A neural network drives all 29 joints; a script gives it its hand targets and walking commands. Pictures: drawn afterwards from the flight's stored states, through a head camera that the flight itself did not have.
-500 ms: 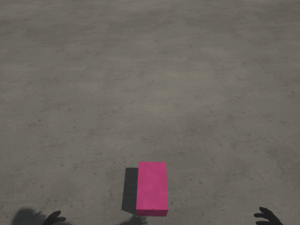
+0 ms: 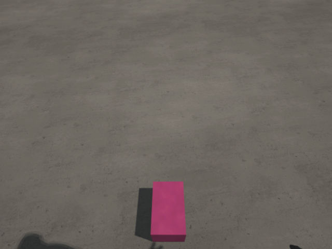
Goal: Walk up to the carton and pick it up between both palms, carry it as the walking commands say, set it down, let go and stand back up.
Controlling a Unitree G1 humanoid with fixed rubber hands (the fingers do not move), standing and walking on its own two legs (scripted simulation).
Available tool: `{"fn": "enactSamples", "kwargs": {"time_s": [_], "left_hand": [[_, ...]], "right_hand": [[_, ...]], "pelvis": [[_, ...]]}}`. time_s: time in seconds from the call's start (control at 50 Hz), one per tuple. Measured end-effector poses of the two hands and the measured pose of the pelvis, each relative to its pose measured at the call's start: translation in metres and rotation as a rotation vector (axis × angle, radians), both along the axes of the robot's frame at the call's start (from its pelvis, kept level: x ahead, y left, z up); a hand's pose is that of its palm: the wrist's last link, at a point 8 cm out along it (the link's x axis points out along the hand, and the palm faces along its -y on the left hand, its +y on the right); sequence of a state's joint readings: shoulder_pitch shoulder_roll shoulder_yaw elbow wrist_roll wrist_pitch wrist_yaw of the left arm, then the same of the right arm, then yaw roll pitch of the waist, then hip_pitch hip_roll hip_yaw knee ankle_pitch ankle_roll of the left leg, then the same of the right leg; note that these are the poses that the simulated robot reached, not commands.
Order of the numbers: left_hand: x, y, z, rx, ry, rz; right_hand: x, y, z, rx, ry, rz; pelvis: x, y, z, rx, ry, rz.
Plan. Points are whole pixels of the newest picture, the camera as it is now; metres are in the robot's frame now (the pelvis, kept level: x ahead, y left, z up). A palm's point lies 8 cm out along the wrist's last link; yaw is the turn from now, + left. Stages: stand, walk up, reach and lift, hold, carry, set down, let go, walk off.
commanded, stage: walk up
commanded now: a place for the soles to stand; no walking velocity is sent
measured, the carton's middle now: (168, 210) +0.43 +0.02 -0.70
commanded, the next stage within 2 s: reach and lift in 0.88 s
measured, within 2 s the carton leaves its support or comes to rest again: neither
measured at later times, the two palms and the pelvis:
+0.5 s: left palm out of the picture +0.09 +0.32 -0.11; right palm out of the picture +0.06 -0.31 -0.11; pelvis -0.01 +0.01 +0.00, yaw -2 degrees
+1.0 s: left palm out of the picture +0.13 +0.30 -0.10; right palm out of the picture +0.11 -0.30 -0.10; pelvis -0.03 +0.01 -0.01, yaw +1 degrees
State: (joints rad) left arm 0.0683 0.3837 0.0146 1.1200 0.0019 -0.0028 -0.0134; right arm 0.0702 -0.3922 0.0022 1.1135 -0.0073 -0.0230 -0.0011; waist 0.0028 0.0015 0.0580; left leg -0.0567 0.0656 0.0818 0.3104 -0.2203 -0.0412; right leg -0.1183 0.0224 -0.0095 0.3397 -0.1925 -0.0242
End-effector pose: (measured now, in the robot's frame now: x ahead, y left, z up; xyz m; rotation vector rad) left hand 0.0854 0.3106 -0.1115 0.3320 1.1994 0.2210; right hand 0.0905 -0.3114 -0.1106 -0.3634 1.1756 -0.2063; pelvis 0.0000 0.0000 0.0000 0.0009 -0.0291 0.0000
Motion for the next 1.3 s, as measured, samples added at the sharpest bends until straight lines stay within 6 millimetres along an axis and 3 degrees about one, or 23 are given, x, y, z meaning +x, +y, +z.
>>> {"fn": "enactSamples", "kwargs": {"time_s": [0.32,0.56,0.88,1.06,1.16,1.3], "left_hand": [[0.006,0.004,0.003,0.013,-0.036,-0.028],[0.0,0.01,0.0,0.009,-0.025,-0.041],[-0.004,0.01,-0.001,0.011,-0.014,-0.053],[0.055,-0.009,0.009,-0.021,-0.122,-0.075],[0.063,-0.016,0.004,-0.038,-0.139,-0.088],[0.083,-0.024,-0.022,-0.076,-0.162,-0.082]], "right_hand": [[-0.013,-0.002,0.002,-0.004,0.0,-0.026],[-0.03,0.004,0.001,-0.002,0.011,-0.041],[-0.031,0.002,0.002,-0.003,-0.007,-0.054],[0.038,0.018,0.008,0.018,-0.115,-0.02],[0.045,0.032,0.0,0.054,-0.114,-0.02],[0.066,0.049,-0.023,0.088,-0.144,-0.033]], "pelvis": [[-0.01,0.004,-0.001,0.001,-0.005,-0.016],[-0.015,0.009,-0.002,0.004,-0.008,-0.031],[-0.016,0.011,-0.002,0.006,-0.017,-0.042],[-0.038,0.01,-0.018,0.006,0.029,0.025],[-0.037,0.009,-0.023,0.003,0.07,0.034],[-0.045,0.01,-0.043,-0.001,0.137,0.026]]}}
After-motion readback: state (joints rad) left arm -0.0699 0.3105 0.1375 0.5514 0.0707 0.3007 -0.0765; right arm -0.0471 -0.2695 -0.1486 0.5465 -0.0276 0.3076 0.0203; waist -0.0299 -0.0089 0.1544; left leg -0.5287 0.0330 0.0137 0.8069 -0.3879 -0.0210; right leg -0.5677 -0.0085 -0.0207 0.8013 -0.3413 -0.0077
